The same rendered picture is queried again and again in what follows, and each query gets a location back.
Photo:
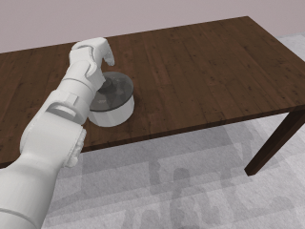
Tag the robot left upper arm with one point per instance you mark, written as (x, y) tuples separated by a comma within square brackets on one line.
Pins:
[(27, 185)]

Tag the robot left hand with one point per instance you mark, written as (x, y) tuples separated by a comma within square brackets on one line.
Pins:
[(101, 44)]

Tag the knob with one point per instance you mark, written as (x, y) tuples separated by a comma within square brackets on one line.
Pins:
[(107, 85)]

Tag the lid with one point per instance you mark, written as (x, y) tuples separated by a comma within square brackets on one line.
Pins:
[(120, 93)]

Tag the pot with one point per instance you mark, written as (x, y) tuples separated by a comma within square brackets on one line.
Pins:
[(113, 117)]

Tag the robot left forearm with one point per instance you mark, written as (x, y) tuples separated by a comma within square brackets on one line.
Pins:
[(76, 91)]

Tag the table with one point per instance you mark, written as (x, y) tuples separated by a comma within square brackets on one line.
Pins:
[(185, 78)]

